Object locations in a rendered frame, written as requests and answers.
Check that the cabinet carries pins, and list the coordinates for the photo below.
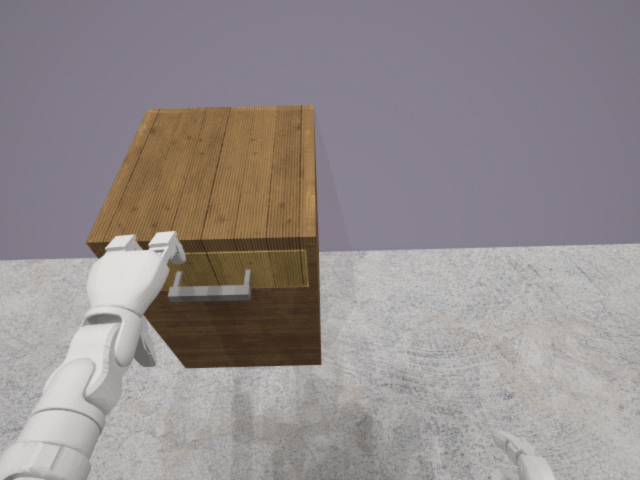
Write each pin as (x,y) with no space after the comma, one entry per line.
(225,179)

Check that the robot left hand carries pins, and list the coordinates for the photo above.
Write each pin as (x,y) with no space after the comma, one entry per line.
(129,277)

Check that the handle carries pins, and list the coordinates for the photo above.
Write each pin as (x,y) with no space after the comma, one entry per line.
(209,293)

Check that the drawer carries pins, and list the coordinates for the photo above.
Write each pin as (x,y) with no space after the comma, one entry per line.
(269,268)

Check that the robot right hand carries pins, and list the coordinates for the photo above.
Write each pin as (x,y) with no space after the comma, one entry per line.
(521,453)

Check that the robot left forearm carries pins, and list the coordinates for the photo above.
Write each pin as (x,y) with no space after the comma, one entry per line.
(63,428)

